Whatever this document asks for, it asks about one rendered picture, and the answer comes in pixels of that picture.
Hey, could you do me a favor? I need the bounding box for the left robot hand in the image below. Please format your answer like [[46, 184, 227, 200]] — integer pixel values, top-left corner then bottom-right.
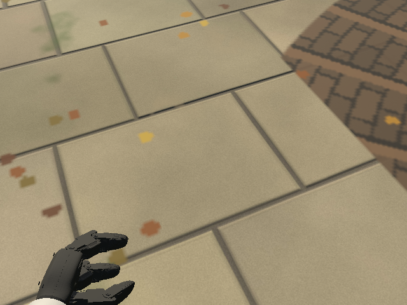
[[36, 230, 135, 305]]

